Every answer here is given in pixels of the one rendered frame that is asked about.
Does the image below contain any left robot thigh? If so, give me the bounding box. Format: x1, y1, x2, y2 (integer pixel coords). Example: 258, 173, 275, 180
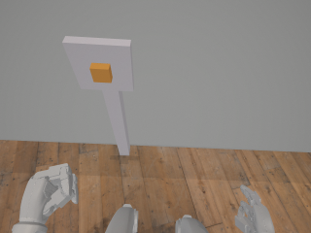
105, 207, 139, 233

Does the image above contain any left robot hand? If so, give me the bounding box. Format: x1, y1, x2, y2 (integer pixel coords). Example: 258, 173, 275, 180
18, 163, 79, 224

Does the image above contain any panel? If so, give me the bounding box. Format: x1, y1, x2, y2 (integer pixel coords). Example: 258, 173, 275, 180
62, 36, 134, 156

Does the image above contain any left robot shin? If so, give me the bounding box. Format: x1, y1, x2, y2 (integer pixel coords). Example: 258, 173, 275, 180
122, 204, 132, 208

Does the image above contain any button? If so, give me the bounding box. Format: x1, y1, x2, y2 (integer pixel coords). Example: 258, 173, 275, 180
89, 62, 113, 83

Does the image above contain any robot left forearm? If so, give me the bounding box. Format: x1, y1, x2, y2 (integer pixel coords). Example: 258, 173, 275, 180
12, 221, 48, 233

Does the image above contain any right robot hand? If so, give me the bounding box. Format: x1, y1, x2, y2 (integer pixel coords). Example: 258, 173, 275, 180
234, 184, 275, 233

